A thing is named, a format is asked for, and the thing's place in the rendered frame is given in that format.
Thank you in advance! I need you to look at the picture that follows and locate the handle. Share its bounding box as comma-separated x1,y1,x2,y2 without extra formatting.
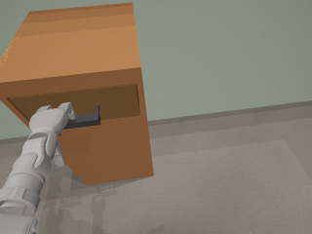
64,105,100,130

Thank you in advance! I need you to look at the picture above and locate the robot left upper arm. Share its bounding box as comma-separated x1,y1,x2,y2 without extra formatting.
0,213,38,234

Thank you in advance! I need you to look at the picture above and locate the cabinet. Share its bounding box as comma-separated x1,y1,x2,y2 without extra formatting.
0,2,154,185

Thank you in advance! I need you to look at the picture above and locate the robot left hand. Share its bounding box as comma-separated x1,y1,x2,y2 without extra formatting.
29,102,76,167

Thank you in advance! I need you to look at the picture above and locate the robot left forearm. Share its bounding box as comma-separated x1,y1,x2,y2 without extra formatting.
0,130,59,216

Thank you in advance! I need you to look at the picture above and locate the drawer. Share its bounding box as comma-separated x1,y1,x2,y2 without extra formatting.
9,83,140,121

